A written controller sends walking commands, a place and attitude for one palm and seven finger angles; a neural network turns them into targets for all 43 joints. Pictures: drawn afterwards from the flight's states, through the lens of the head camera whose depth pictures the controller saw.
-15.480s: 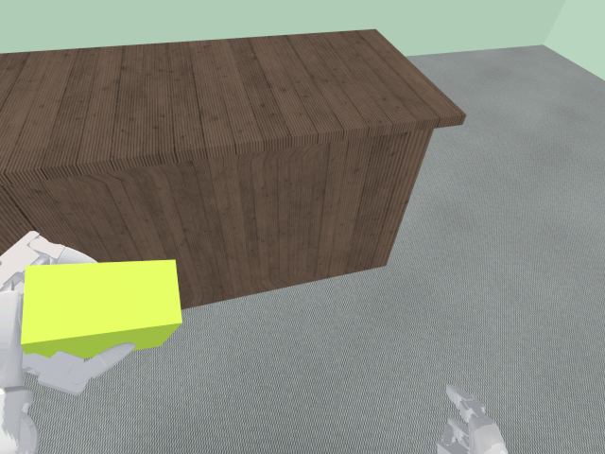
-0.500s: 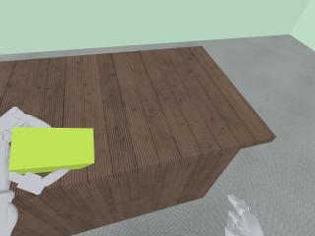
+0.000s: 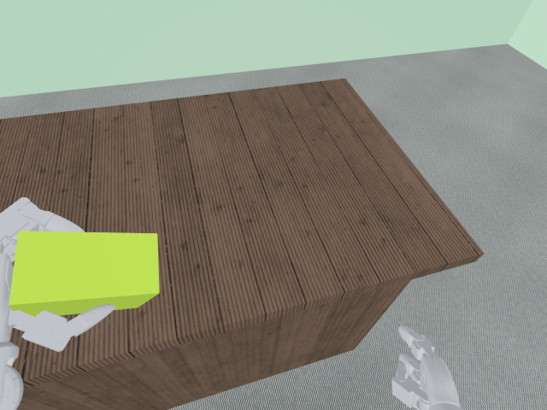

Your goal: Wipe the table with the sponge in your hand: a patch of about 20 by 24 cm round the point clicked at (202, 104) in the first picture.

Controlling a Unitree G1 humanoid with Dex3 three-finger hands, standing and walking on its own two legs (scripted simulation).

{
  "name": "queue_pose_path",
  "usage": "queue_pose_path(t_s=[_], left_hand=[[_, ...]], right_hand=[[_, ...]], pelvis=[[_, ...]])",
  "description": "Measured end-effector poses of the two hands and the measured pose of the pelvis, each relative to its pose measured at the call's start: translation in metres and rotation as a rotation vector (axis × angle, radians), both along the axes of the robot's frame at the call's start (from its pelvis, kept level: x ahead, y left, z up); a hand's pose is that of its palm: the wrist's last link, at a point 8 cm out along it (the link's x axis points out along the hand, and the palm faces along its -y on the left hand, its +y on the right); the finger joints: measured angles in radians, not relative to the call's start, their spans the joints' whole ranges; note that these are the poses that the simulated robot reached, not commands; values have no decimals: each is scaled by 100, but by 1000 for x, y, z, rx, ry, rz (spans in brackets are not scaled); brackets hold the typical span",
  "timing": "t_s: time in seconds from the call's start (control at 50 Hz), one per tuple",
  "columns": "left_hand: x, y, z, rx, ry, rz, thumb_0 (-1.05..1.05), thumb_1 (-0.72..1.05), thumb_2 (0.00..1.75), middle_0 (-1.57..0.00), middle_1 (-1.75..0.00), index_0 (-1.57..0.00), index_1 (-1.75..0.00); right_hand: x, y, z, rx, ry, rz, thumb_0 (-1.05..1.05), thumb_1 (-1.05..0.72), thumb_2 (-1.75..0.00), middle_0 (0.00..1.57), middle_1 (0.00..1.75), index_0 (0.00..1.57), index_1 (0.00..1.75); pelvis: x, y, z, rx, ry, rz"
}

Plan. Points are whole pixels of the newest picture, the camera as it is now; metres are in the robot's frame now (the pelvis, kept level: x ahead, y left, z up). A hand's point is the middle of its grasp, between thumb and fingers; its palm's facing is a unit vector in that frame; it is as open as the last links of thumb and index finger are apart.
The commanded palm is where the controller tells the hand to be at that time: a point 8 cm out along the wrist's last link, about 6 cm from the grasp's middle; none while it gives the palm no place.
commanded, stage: come to a stop and stand still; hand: left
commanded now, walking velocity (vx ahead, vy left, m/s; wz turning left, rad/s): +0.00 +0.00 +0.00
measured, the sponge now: (108, 275) +0.23 +0.21 +0.13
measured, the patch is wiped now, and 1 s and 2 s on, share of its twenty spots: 0.00 0.00 0.00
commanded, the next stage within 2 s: look again from close up in 0.10 s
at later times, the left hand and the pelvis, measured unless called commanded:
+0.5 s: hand (63, 293) +0.20 +0.24 +0.15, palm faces +0.38 -0.85 -0.37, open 10.5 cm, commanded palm +0.14 +0.27 +0.17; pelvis -0.02 -0.01 +0.00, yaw +0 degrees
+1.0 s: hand (1, 243) +0.22 +0.29 +0.20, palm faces +0.50 -0.75 -0.43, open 10.5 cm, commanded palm +0.13 +0.27 +0.17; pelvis -0.03 -0.01 +0.00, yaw +0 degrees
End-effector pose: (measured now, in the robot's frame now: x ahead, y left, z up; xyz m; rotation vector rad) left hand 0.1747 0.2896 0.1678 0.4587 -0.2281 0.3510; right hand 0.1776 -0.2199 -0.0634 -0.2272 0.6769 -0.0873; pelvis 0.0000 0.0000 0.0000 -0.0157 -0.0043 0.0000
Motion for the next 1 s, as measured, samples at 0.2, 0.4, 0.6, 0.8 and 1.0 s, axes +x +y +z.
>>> queue_pose_path(t_s=[0.2,0.4,0.6,0.8,1.0], left_hand=[[-2,-10,0,-31,-5,1,-1,-54,101,-67,-135,-71,-133],[-13,-10,-1,-28,16,8,-1,-54,101,-67,-135,-71,-133],[-22,-9,-4,-34,24,8,-1,-54,101,-67,-135,-71,-133],[-25,-5,0,-17,10,1,-1,-54,101,-67,-135,-71,-133],[-1,33,43,153,-191,59,-1,-54,101,-67,-135,-71,-133]], right_hand=[[-1,-5,3,-2,-9,-3,1,-90,-90,20,30,20,30],[-21,-11,0,-5,13,-25,1,-90,-90,20,30,20,30],[-38,-11,-4,-10,38,-31,1,-90,-90,20,30,20,30],[-39,-4,-3,4,23,-29,1,-90,-90,20,30,20,30],[-40,2,-6,5,23,92,1,-90,-90,21,30,20,30]], pelvis=[[-4,-6,1,0,-8,3],[-13,-7,2,0,-11,0],[-23,-5,2,-1,-14,1],[-25,-1,2,0,-16,2],[-27,-6,-4,6,25,5]])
